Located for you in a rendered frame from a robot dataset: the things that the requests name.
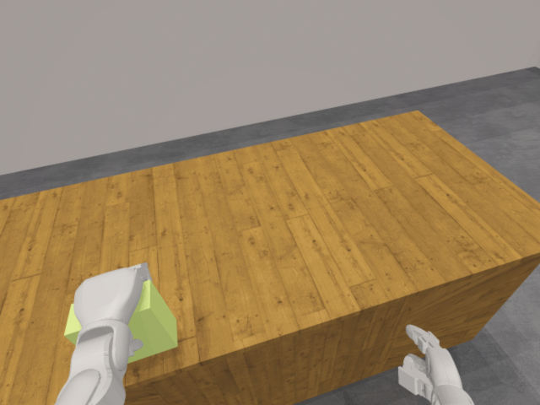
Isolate robot left hand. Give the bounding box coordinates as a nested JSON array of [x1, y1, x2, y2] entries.
[[73, 262, 152, 357]]

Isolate table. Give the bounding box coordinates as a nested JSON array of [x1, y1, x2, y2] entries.
[[0, 111, 540, 405]]

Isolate robot right hand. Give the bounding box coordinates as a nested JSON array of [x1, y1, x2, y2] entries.
[[398, 325, 463, 403]]

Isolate sponge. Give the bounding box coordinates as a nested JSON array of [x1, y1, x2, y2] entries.
[[64, 280, 178, 364]]

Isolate robot left forearm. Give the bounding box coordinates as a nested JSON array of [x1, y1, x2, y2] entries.
[[54, 320, 130, 405]]

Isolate robot right forearm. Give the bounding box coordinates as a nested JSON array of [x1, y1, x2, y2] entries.
[[431, 385, 474, 405]]

